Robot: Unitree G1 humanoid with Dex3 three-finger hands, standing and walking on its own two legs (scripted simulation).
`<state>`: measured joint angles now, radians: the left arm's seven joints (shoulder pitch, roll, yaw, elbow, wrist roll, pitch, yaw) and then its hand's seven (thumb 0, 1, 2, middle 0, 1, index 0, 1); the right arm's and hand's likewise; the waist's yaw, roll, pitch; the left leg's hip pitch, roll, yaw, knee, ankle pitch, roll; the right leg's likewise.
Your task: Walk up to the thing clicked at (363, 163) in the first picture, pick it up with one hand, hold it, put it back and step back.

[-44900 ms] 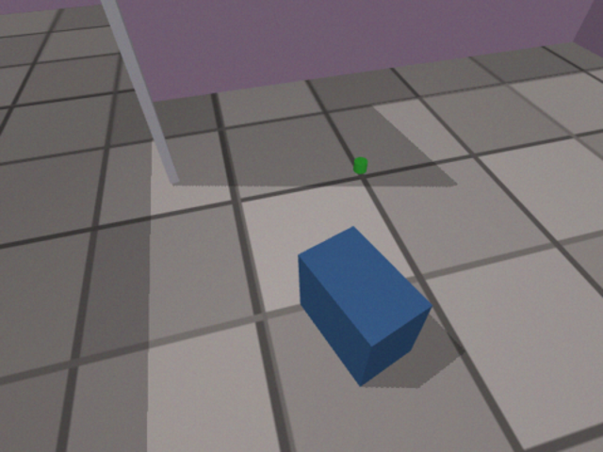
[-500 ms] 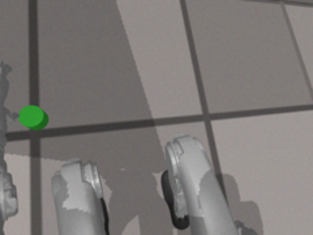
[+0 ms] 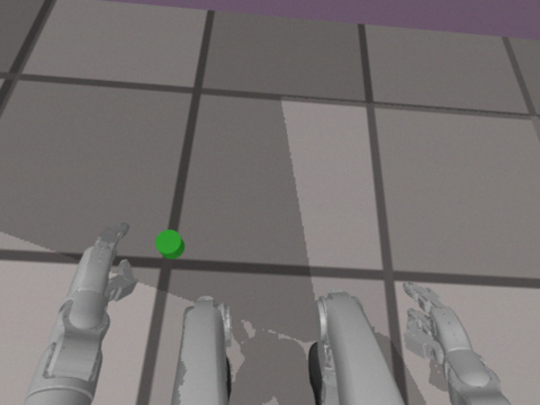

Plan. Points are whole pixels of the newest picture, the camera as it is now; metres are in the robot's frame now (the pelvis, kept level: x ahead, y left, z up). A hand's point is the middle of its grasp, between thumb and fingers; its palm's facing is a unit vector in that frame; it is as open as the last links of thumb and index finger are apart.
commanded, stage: home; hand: left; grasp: from above
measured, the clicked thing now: (170, 244) +0.50 +0.26 -0.49
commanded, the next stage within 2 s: none
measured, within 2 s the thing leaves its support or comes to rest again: neither
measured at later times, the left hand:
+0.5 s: hand (93, 308) +0.25 +0.19 +0.11, palm faces +0.11 -0.97 -0.20, open 7.4 cm
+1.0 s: hand (68, 351) +0.22 +0.18 +0.15, palm faces +0.12 -0.97 -0.19, open 7.4 cm
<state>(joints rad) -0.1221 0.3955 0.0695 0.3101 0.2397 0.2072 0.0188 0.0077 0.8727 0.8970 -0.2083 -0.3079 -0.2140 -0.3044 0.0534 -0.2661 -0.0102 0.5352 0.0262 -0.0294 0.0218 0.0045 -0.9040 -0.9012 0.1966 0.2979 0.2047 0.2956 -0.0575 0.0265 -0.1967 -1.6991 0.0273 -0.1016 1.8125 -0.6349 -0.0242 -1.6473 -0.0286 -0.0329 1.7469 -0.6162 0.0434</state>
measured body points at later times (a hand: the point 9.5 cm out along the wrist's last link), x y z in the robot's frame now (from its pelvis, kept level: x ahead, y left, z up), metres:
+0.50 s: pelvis +0.06 +0.00 +0.17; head +0.11 +0.01 +0.62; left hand +0.24 +0.24 +0.13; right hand +0.21 -0.24 +0.10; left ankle +0.08 +0.13 -0.49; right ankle +0.09 -0.15 -0.49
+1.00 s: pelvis +0.07 +0.00 +0.19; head +0.08 +0.00 +0.64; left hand +0.21 +0.24 +0.16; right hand +0.25 -0.23 +0.14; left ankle +0.08 +0.13 -0.49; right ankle +0.09 -0.15 -0.49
